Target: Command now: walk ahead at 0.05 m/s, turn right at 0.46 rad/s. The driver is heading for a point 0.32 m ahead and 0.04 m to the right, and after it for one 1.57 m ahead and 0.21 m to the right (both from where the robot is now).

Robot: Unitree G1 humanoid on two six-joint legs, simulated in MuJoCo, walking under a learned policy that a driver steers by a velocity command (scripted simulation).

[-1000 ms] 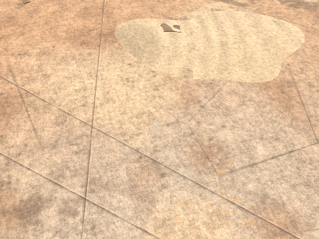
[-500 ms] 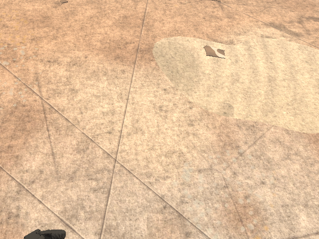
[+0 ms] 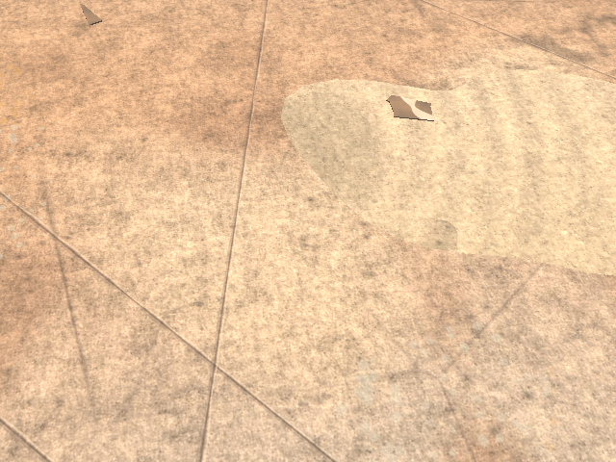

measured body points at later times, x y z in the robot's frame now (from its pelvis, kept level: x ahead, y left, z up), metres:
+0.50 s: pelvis +0.07 -0.01 +0.01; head +0.08 -0.01 +0.46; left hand +0.34 +0.17 -0.07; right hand +0.04 -0.31 -0.10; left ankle +0.06 +0.15 -0.73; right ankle +0.07 -0.14 -0.71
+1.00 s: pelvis +0.19 -0.08 +0.00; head +0.22 -0.08 +0.45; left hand +0.38 +0.15 -0.12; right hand +0.28 -0.37 -0.10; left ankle +0.28 +0.00 -0.72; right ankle +0.08 -0.14 -0.73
